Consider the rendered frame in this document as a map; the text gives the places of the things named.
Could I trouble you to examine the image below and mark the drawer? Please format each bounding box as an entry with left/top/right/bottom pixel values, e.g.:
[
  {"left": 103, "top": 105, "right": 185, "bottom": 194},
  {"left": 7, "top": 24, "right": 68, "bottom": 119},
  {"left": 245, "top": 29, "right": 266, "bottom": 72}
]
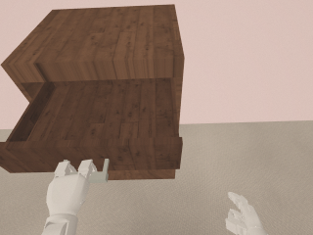
[{"left": 0, "top": 77, "right": 183, "bottom": 173}]

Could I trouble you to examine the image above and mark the left robot forearm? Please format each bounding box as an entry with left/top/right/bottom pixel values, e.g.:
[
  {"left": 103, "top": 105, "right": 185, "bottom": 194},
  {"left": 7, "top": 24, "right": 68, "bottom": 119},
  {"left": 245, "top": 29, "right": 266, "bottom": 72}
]
[{"left": 41, "top": 212, "right": 78, "bottom": 235}]

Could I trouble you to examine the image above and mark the handle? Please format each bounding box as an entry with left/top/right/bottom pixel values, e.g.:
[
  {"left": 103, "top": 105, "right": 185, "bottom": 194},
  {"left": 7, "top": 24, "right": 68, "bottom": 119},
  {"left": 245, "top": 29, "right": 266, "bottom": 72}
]
[{"left": 64, "top": 159, "right": 110, "bottom": 183}]

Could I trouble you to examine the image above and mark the robot left hand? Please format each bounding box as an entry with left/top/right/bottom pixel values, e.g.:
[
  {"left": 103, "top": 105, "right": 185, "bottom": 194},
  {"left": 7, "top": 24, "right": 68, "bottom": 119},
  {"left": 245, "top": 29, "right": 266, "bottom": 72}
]
[{"left": 46, "top": 159, "right": 98, "bottom": 216}]

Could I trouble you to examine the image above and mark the cabinet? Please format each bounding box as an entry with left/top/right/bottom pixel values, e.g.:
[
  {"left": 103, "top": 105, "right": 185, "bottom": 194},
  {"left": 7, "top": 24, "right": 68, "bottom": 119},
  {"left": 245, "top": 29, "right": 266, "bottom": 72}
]
[{"left": 0, "top": 4, "right": 185, "bottom": 180}]

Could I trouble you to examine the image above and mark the robot right hand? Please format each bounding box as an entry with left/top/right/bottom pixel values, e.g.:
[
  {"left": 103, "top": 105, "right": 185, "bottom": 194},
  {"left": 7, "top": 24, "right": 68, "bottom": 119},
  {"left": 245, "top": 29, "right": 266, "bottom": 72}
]
[{"left": 225, "top": 192, "right": 263, "bottom": 235}]

